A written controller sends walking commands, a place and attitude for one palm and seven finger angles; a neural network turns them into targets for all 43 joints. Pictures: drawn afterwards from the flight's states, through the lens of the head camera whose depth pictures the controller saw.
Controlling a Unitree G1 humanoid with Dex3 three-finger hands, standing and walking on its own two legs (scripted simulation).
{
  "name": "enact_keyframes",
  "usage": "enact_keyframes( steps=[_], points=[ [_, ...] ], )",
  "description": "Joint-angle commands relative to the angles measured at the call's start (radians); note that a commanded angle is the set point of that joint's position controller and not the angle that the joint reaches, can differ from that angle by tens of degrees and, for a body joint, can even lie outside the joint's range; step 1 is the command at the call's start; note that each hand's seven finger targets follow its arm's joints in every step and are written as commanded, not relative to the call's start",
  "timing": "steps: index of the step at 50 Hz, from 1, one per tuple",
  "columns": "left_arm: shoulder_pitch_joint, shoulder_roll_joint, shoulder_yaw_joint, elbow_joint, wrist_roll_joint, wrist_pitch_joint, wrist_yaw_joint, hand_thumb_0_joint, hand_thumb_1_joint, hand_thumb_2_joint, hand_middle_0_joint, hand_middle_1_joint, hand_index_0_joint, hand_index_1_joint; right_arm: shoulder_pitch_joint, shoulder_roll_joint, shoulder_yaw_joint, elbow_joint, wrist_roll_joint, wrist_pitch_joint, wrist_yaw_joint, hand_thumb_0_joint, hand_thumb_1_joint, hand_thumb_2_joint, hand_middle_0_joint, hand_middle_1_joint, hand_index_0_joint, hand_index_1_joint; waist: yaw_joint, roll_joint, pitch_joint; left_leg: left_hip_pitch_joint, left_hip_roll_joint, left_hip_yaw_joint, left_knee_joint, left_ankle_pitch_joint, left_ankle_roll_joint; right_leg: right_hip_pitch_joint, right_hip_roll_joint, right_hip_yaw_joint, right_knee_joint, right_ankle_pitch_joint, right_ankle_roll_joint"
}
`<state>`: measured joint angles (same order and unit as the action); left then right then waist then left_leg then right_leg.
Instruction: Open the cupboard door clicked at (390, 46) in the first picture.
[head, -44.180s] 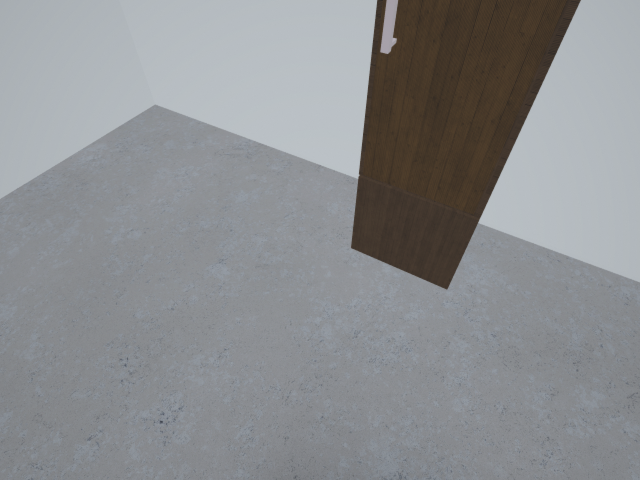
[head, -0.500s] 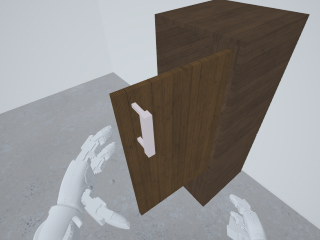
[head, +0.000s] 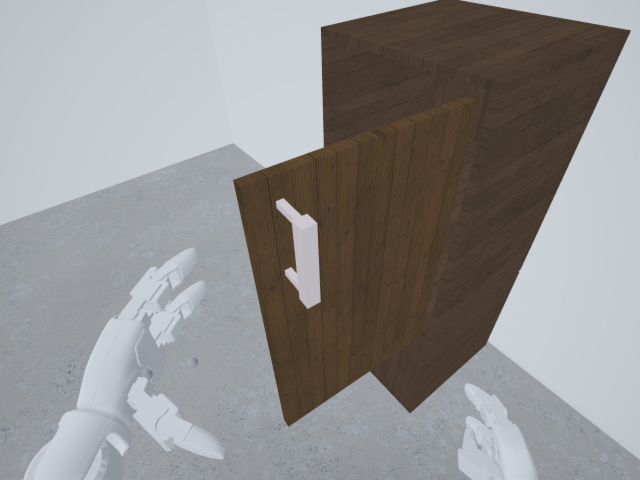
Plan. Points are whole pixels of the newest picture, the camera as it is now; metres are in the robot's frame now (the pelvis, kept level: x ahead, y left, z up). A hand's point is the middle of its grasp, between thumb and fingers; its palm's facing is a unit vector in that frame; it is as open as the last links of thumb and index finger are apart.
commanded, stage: draw the hand back to the body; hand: left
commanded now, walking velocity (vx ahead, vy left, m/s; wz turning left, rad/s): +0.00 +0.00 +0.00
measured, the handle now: (298, 254) +0.33 +0.06 +0.16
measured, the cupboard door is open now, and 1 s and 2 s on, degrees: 86 86 86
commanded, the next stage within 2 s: step back with the hand held close in 1.32 s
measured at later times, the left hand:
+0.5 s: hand (121, 359) +0.19 +0.21 +0.15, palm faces +0.30 -0.90 -0.32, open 14.3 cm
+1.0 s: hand (73, 318) +0.22 +0.27 +0.17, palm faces +0.44 -0.81 -0.39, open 8.5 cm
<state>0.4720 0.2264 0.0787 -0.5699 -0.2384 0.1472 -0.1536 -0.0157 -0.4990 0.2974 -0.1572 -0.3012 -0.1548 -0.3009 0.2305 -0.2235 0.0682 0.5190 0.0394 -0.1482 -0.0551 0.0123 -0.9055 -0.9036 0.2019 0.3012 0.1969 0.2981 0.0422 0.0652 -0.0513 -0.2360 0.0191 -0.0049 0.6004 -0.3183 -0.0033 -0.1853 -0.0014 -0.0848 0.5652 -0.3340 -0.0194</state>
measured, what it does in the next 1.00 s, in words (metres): stands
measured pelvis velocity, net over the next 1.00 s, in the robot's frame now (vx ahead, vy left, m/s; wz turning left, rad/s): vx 0.02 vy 0.02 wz -0.03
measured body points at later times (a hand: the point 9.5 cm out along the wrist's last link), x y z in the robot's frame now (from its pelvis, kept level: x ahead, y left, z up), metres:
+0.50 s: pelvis +0.00 +0.01 +0.01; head -0.02 -0.01 +0.46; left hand +0.16 +0.26 +0.17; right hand +0.19 -0.21 -0.06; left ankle +0.01 +0.12 -0.73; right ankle -0.02 -0.10 -0.73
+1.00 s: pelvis +0.02 +0.02 +0.01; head +0.00 +0.00 +0.46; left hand +0.19 +0.31 +0.19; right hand +0.21 -0.21 -0.07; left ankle +0.01 +0.12 -0.73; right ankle -0.01 -0.10 -0.73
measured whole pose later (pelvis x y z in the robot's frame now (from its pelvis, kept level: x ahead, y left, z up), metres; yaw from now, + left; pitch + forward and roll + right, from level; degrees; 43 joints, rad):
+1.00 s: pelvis +0.02 +0.02 +0.01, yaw -2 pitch -4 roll -1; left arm 0.46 0.34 0.33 -0.39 -0.07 -0.08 0.12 0.00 0.70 0.81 -0.21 -0.30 -0.20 -0.30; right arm 0.18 -0.22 0.01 0.62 0.00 -0.08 -0.08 0.01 -0.91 -0.90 0.20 0.30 0.20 0.30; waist 0.07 0.06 0.02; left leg -0.10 0.01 0.03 0.43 -0.27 0.01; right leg -0.05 -0.01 -0.05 0.38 -0.26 0.00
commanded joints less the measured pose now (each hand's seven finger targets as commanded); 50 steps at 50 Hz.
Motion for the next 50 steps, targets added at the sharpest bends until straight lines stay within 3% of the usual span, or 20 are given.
enact_keyframes(
  steps=[1,2,4,7,9,12,13,14,15,19,21,23,26,32,35,46,50],
  points=[
    [-0.082,0.111,0.123,-0.201,-0.032,-0.064,-0.014,0.000,-0.500,0.300,-0.150,-0.300,-0.150,-0.300,-0.165,-0.101,-0.040,-0.169,0.004,-0.071,-0.008,0.000,-0.900,-0.900,0.200,0.300,0.200,0.300,0.016,-0.057,-0.037,0.037,-0.024,-0.016,-0.090,0.178,0.035,-0.037,0.007,0.019,-0.125,0.190,0.007],
    [-0.094,0.092,0.104,-0.210,-0.038,-0.062,-0.025,0.000,-0.500,0.300,-0.150,-0.300,-0.150,-0.300,-0.165,-0.099,-0.036,-0.171,0.007,-0.072,-0.007,0.000,-0.900,-0.900,0.200,0.300,0.200,0.300,0.009,-0.045,-0.029,0.035,-0.025,-0.016,-0.097,0.174,0.035,-0.040,0.005,0.016,-0.125,0.187,0.010],
    [-0.110,0.116,0.134,-0.200,-0.049,-0.062,-0.039,0.000,-0.500,0.300,-0.150,-0.300,-0.150,-0.300,-0.162,-0.104,-0.039,-0.165,0.008,-0.079,-0.012,0.000,-0.900,-0.900,0.200,0.300,0.200,0.300,0.008,-0.067,-0.028,0.036,-0.025,-0.019,-0.099,0.167,0.035,-0.044,0.009,0.017,-0.130,0.178,0.012],
    [-0.129,0.138,0.164,-0.194,-0.056,-0.061,-0.051,0.000,-0.500,0.300,-0.150,-0.300,-0.150,-0.300,-0.165,-0.108,-0.039,-0.159,0.011,-0.088,-0.016,0.000,-0.900,-0.900,0.200,0.300,0.200,0.300,0.010,-0.026,-0.025,0.044,-0.027,-0.018,-0.104,0.164,0.032,-0.045,0.009,0.017,-0.136,0.167,0.008],
    [-0.137,0.133,0.169,-0.188,-0.069,-0.065,-0.060,0.000,-0.430,0.330,-0.153,-0.300,-0.153,-0.300,-0.160,-0.110,-0.040,-0.155,0.012,-0.096,-0.019,0.000,-0.900,-0.900,0.200,0.300,0.200,0.300,0.006,-0.051,-0.025,0.048,-0.028,-0.024,-0.106,0.164,0.033,-0.047,0.012,0.012,-0.138,0.170,0.011],
    [-0.132,0.167,0.216,-0.163,-0.080,-0.065,-0.071,0.000,-0.325,0.375,-0.156,-0.300,-0.156,-0.300,-0.165,-0.113,-0.039,-0.148,0.013,-0.105,-0.022,0.000,-0.900,-0.900,0.200,0.300,0.200,0.300,0.014,-0.038,-0.026,0.047,-0.029,-0.026,-0.114,0.164,0.031,-0.038,0.012,0.014,-0.144,0.167,0.008],
    [-0.176,0.255,0.205,-0.265,0.088,-0.160,0.084,0.000,-0.290,0.390,-0.158,-0.300,-0.158,-0.300,-0.190,-0.082,-0.038,-0.157,-0.010,-0.101,-0.037,0.000,-0.900,-0.900,0.200,0.300,0.200,0.300,0.034,-0.034,0.051,0.018,-0.029,-0.017,-0.130,0.139,0.026,-0.052,0.006,0.055,-0.196,0.136,0.005],
    [-0.070,0.179,0.185,-0.154,0.100,-0.180,0.146,0.000,-0.255,0.405,-0.159,-0.300,-0.159,-0.300,-0.171,-0.078,-0.038,-0.135,-0.025,-0.099,-0.043,0.000,-0.900,-0.900,0.200,0.300,0.200,0.300,0.021,-0.065,0.098,0.015,-0.024,-0.011,-0.136,0.114,0.021,-0.074,-0.004,0.054,-0.216,0.097,0.002],
    [-0.035,0.145,0.149,-0.135,0.123,-0.197,0.177,0.000,-0.220,0.420,-0.160,-0.300,-0.160,-0.300,-0.162,-0.078,-0.040,-0.126,-0.027,-0.086,-0.038,0.000,-0.900,-0.900,0.200,0.300,0.200,0.300,0.017,-0.074,0.094,0.031,-0.019,-0.010,-0.147,0.110,0.022,-0.066,-0.006,0.050,-0.219,0.083,0.004],
    [-0.038,0.177,0.164,-0.169,0.170,-0.264,0.247,0.000,-0.080,0.480,-0.165,-0.300,-0.165,-0.300,-0.161,-0.083,-0.053,-0.110,-0.038,-0.069,-0.032,0.000,-0.900,-0.900,0.200,0.300,0.200,0.300,0.018,0.014,0.023,0.090,-0.018,0.001,-0.175,0.143,0.025,0.001,-0.012,0.055,-0.220,0.114,-0.001],
    [-0.035,0.209,0.191,-0.155,0.183,-0.283,0.268,0.000,-0.010,0.510,-0.168,-0.300,-0.168,-0.300,-0.160,-0.090,-0.060,-0.096,-0.041,-0.063,-0.031,0.000,-0.900,-0.900,0.200,0.300,0.200,0.300,0.020,-0.015,0.011,0.106,-0.012,-0.004,-0.189,0.155,0.025,0.024,-0.010,0.054,-0.227,0.122,-0.002],
    [-0.030,0.190,0.181,-0.152,0.187,-0.294,0.275,0.000,0.060,0.540,-0.170,-0.300,-0.170,-0.300,-0.165,-0.086,-0.063,-0.092,-0.043,-0.057,-0.033,0.000,-0.900,-0.900,0.200,0.300,0.200,0.300,0.015,-0.007,0.010,0.122,-0.011,0.002,-0.196,0.180,0.028,0.033,-0.012,0.051,-0.226,0.156,0.001],
    [-0.037,0.234,0.232,-0.124,0.191,-0.304,0.289,0.000,0.165,0.585,-0.174,-0.300,-0.174,-0.300,-0.170,-0.092,-0.071,-0.076,-0.043,-0.044,-0.037,0.000,-0.900,-0.900,0.200,0.300,0.200,0.300,0.019,-0.050,0.010,0.131,-0.009,0.000,-0.205,0.200,0.028,0.055,-0.010,0.052,-0.237,0.177,0.001],
    [-0.050,0.225,0.249,-0.101,0.190,-0.310,0.294,0.000,0.375,0.675,-0.181,-0.300,-0.181,-0.300,-0.177,-0.091,-0.074,-0.065,-0.042,-0.023,-0.034,0.000,-0.900,-0.900,0.200,0.300,0.200,0.300,0.021,-0.004,0.007,0.151,-0.006,0.000,-0.218,0.276,0.024,0.084,-0.010,0.047,-0.222,0.255,-0.001],
    [-0.034,0.236,0.279,-0.071,0.185,-0.305,0.294,0.000,0.480,0.720,-0.185,-0.300,-0.185,-0.300,-0.174,-0.093,-0.078,-0.062,-0.042,-0.010,-0.031,0.000,-0.900,-0.900,0.200,0.300,0.200,0.300,0.027,-0.041,-0.002,0.152,-0.002,-0.003,-0.221,0.314,0.022,0.099,-0.005,0.042,-0.214,0.286,0.000],
    [-0.084,0.305,0.381,-0.038,0.178,-0.299,0.301,0.000,0.865,0.885,-0.199,-0.300,-0.199,-0.300,-0.171,-0.100,-0.088,-0.051,-0.037,0.015,-0.027,0.000,-0.900,-0.900,0.200,0.300,0.200,0.300,0.033,0.011,-0.011,0.164,0.003,0.001,-0.222,0.392,0.012,0.126,-0.002,0.044,-0.214,0.344,-0.004],
    [-0.088,0.265,0.346,-0.019,0.172,-0.293,0.293,0.000,0.900,0.900,-0.200,-0.300,-0.200,-0.300,-0.168,-0.103,-0.089,-0.056,-0.038,0.022,-0.021,0.000,-0.900,-0.900,0.200,0.300,0.200,0.300,0.024,-0.016,0.001,0.168,0.003,0.002,-0.225,0.388,0.016,0.112,-0.001,0.043,-0.220,0.341,0.001]
  ],
)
